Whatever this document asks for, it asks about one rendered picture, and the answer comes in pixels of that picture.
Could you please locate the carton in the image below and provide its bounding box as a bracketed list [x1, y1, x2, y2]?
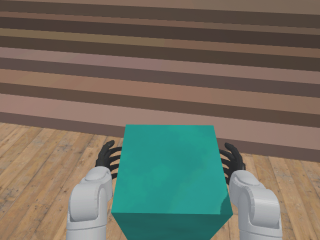
[111, 124, 233, 240]

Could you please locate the right robot hand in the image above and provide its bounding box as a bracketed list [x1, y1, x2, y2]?
[219, 142, 246, 186]

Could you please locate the robot left forearm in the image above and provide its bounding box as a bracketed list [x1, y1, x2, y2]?
[66, 166, 114, 240]

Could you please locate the robot right forearm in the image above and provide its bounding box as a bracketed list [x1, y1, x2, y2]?
[229, 170, 283, 240]

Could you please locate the left robot hand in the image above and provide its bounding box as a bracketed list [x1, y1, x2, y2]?
[95, 140, 122, 180]

